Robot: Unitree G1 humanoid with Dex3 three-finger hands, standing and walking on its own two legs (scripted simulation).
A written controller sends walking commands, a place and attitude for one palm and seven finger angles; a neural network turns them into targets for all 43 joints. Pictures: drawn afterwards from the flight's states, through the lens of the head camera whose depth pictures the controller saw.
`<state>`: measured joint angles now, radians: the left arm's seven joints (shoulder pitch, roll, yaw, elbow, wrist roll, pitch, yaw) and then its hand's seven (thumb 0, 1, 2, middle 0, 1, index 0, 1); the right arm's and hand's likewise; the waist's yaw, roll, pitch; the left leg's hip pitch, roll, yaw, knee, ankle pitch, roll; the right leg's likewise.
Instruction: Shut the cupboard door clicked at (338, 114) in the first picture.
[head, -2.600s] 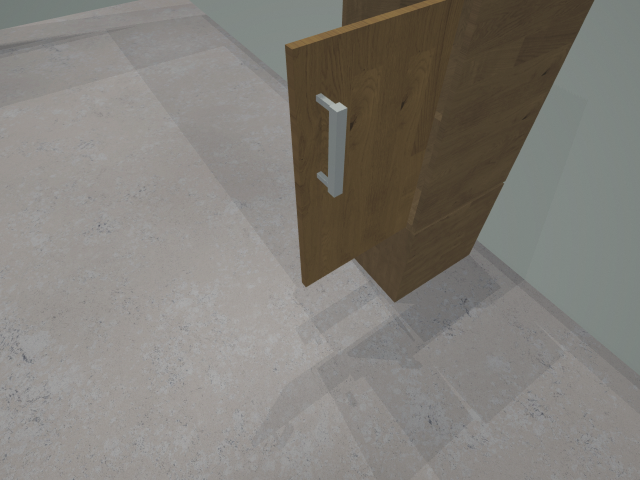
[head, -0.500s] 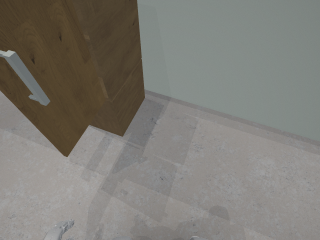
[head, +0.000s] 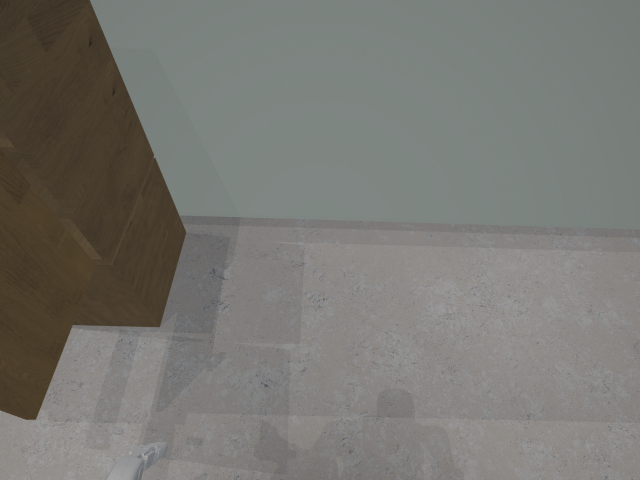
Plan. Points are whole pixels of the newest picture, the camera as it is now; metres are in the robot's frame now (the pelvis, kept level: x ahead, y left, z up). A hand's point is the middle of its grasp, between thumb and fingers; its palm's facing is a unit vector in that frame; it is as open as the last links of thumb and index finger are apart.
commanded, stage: walk to a spot facing it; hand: left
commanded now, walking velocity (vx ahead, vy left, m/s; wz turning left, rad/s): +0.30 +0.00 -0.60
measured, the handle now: out of the picture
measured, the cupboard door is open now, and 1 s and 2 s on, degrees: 92 92 92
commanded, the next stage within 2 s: turn to face it in 1.24 s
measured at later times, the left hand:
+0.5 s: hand (230, 368) +0.29 +0.16 -0.15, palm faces -0.28 -0.94 -0.17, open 7.4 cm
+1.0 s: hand (311, 282) +0.47 +0.04 -0.18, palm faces -0.45 -0.87 -0.18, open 7.3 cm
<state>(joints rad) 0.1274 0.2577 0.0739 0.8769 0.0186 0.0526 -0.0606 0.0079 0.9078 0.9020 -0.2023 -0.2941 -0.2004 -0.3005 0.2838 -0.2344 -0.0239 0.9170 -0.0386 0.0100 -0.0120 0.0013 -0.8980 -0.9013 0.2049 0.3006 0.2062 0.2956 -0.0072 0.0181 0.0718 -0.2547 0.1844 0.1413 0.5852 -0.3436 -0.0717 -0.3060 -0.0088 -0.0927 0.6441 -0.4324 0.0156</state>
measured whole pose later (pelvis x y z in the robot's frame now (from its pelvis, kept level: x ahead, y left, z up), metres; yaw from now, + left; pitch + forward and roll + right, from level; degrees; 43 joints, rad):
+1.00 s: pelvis +0.35 -0.12 -0.01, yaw -31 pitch +0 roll -1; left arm 0.28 0.20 0.07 1.04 0.02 -0.02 -0.03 0.00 0.92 0.90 -0.21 -0.29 -0.21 -0.30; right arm 0.18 -0.19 -0.04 0.94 -0.04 -0.08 0.01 0.00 -0.90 -0.90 0.20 0.30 0.20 0.29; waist 0.00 -0.02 0.04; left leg -0.39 0.10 0.10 0.58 -0.17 -0.02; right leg -0.21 0.02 0.00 0.72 -0.45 -0.03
